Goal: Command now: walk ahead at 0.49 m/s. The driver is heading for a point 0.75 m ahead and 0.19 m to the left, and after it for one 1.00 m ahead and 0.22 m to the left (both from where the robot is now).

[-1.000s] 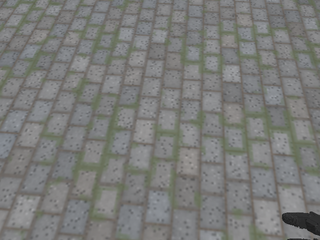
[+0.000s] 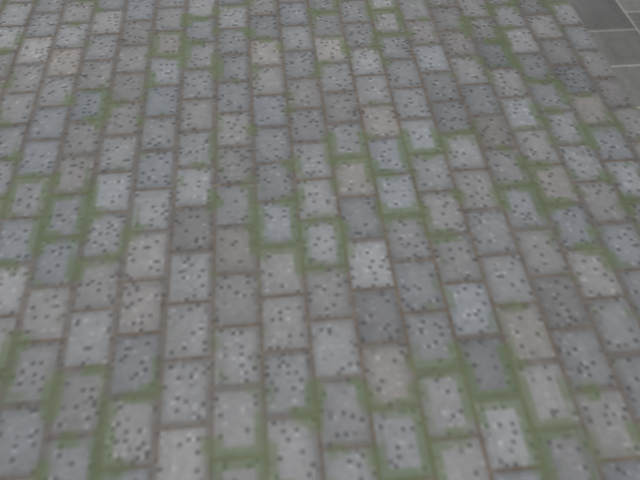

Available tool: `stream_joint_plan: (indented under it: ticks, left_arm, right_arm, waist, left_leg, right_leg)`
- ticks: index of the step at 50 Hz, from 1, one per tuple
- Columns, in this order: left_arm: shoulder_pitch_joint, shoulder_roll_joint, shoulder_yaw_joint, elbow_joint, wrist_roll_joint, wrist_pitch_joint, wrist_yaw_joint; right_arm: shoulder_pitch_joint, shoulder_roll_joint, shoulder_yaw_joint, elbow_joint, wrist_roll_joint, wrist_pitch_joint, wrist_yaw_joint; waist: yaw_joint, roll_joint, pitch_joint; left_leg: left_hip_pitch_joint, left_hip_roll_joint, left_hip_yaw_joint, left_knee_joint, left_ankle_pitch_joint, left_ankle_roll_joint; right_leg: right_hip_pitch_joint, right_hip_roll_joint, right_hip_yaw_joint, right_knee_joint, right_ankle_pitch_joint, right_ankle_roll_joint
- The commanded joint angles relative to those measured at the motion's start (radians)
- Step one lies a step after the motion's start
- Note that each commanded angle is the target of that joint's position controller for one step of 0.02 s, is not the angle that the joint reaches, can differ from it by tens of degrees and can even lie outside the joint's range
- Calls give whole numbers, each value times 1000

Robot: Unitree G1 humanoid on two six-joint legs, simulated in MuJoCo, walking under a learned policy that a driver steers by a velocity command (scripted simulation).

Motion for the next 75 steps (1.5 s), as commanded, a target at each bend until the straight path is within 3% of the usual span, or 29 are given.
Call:
stream_joint_plan:
  ticks: [1, 4, 10, 15, 18, 20, 21, 22, 23, 24, 26, 32, 37, 42, 45, 47, 48, 49, 50, 51, 52, 53, 57, 66, 71, 72, 73, 74, 75]
  left_arm:
    - [-17, 117, 35, -86, 11, -19, 3]
    - [-21, 73, 25, -86, 20, 5, 8]
    - [-253, 29, 5, -144, 23, -19, -9]
    - [-389, 43, 5, -192, 9, -33, -40]
    - [-348, 76, 18, -193, 12, -34, -51]
    - [-114, 146, 56, -127, 18, -33, -41]
    - [68, 220, 76, -97, 29, -27, -29]
    - [83, 268, 85, -80, 29, -25, -35]
    - [79, 155, 59, -96, 23, -24, -33]
    - [13, 126, 47, -100, 26, -25, -28]
    - [-93, 87, 36, -100, 33, -30, -28]
    - [-140, 93, 46, -50, 45, -61, -21]
    - [-120, 124, 55, -19, 38, -49, -3]
    - [-51, 157, 71, 28, 14, -14, 3]
    - [-81, 196, 83, 23, 3, 10, 13]
    - [-105, 190, 77, 13, 1, 23, 20]
    - [-69, 115, 49, -10, 38, 13, 19]
    - [-12, 23, 17, -62, 40, -21, 4]
    - [-127, 125, 35, -70, 3, -57, -12]
    - [-195, 139, 38, -96, -22, -75, -18]
    - [-201, 125, 35, -90, -5, -81, -10]
    - [-197, 135, 44, -81, 24, -77, -2]
    - [-176, 102, 43, -87, 44, -37, -2]
    - [-446, 72, 24, -173, 22, -53, -28]
    - [-285, 127, 53, -131, 29, -76, -36]
    - [-176, 163, 65, -118, 51, -82, -31]
    - [-58, 243, 85, -104, 77, -79, -27]
    - [-1, 214, 84, -63, 51, -65, -39]
    - [-48, 139, 60, -80, 25, -59, -40]
  right_arm:
    - [63, -96, -27, -29, -19, -14, -6]
    - [72, -112, -33, -4, -4, -33, -7]
    - [158, -156, -40, 33, 9, -22, -28]
    - [260, -182, -45, 81, 18, 8, -34]
    - [256, -200, -53, 93, 19, 26, -43]
    - [228, -183, -43, 84, 13, 35, -47]
    - [235, -125, -19, 55, -15, 32, -50]
    - [370, -14, 13, 47, -2, 11, -38]
    - [291, -130, -11, 61, 23, -5, -33]
    - [197, -170, -26, 30, 47, -14, -29]
    - [135, -145, -28, 20, 29, -10, -34]
    - [142, -75, -28, 16, 23, 47, -41]
    - [3, -44, -17, -29, 14, 32, -15]
    - [-118, -47, -15, -105, 15, 34, 12]
    - [-53, -89, -39, -119, 16, 42, 20]
    - [221, -179, -94, -55, 22, 50, 5]
    - [338, -276, -122, -30, 27, 61, -19]
    - [274, -328, -121, -68, 26, 47, -14]
    - [280, -235, -95, -80, 21, 35, -6]
    - [249, -191, -83, -76, 15, 22, -6]
    - [187, -168, -75, -81, 15, 15, -6]
    - [132, -133, -66, -92, 13, 12, -10]
    - [120, -146, -67, -109, 7, 9, -32]
    - [251, -169, -76, -60, 24, 33, -62]
    - [240, -137, -68, -50, 14, 43, -66]
    - [228, -98, -51, -63, 4, 42, -61]
    - [330, -52, -35, -75, 8, 37, -65]
    - [410, -62, -29, -60, 16, 32, -67]
    - [352, -148, -49, -54, 22, 33, -68]
  waist:
    - [-19, 90, -89]
    - [4, 91, -54]
    - [-72, 57, 0]
    - [-118, 60, 25]
    - [-71, 87, -12]
    - [56, 77, -169]
    - [115, -36, -332]
    - [37, -296, -436]
    - [94, -165, -388]
    - [89, -116, -242]
    - [32, -30, -106]
    - [-29, -41, -18]
    - [20, -25, 16]
    - [52, -19, 49]
    - [-13, -64, -24]
    - [-165, -39, -172]
    - [-177, 147, -259]
    - [-72, 312, -391]
    - [-148, 155, -384]
    - [-139, 115, -248]
    - [-87, 16, -155]
    - [-53, 19, -120]
    - [-9, 46, -85]
    - [-107, 101, -36]
    - [-18, 147, -90]
    - [38, 117, -196]
    - [31, -76, -360]
    - [22, -299, -420]
    - [34, -161, -304]
  left_leg:
    - [259, 272, -373, -319, 28, 180]
    - [175, 259, -276, -385, 130, 205]
    - [211, 193, -125, -404, 206, 145]
    - [393, 269, -157, -344, 215, 136]
    - [484, 299, -164, -242, 403, 107]
    - [413, 225, -100, 45, 617, 61]
    - [204, 163, -58, 360, 340, 25]
    - [-196, -19, -83, 671, -375, -29]
    - [-306, 27, -202, 765, -418, -20]
    - [-354, 69, -187, 769, -327, -12]
    - [-300, 142, -163, 674, -187, -30]
    - [-267, 177, -183, 526, -8, -82]
    - [-242, 159, -101, 234, 233, -75]
    - [-299, 140, -46, 111, 145, -27]
    - [-158, 60, 34, 107, -8, 30]
    - [234, -20, 44, 35, 22, 96]
    - [527, 162, -250, 27, 66, 165]
    - [790, 369, -848, -156, -181, 377]
    - [780, 372, -849, -246, -240, 332]
    - [667, 341, -704, -249, -187, 290]
    - [510, 296, -587, -247, -65, 254]
    - [400, 259, -503, -254, 47, 235]
    - [226, 203, -380, -304, 273, 238]
    - [213, 151, -377, -234, 110, 143]
    - [328, 171, -430, -42, 307, 99]
    - [272, 113, -382, 153, 334, 61]
    - [-10, -17, -280, 490, 95, -22]
    - [-209, -86, -246, 732, -457, -70]
    - [-275, -33, -296, 819, -436, -78]
  right_leg:
    - [-269, -110, 40, 9, 112, -6]
    - [-262, -128, 20, -82, 158, 23]
    - [-267, -92, -36, -492, 507, 35]
    - [-304, -55, -39, -645, 485, 8]
    - [-230, -24, -51, -684, 356, -34]
    - [125, 12, -88, -714, 378, -92]
    - [440, -177, 121, -664, 422, -160]
    - [741, -380, 588, -773, 189, -311]
    - [709, -364, 613, -840, 69, -273]
    - [583, -338, 454, -864, 118, -233]
    - [351, -266, 262, -929, 284, -203]
    - [190, -228, 2, -1061, 443, -197]
    - [227, -193, -166, -1077, 481, -156]
    - [411, -258, -213, -1003, 576, -138]
    - [464, -264, -251, -819, 1003, -103]
    - [327, -202, -293, -440, 1049, -49]
    - [45, -134, -293, -110, 516, 0]
    - [-336, 88, -107, 204, -185, 49]
    - [-445, 32, 53, 239, -150, 23]
    - [-485, -8, 37, 192, -64, -2]
    - [-442, -54, 33, 96, 14, -5]
    - [-374, -82, 33, 8, 60, 4]
    - [-280, -87, 9, -143, 154, 60]
    - [-187, 18, 9, -654, 505, 74]
    - [6, 31, -20, -751, 393, -18]
    - [216, -52, 41, -721, 457, -73]
    - [583, -260, 345, -686, 555, -217]
    - [689, -395, 658, -788, 546, -318]
    - [589, -377, 601, -805, 511, -288]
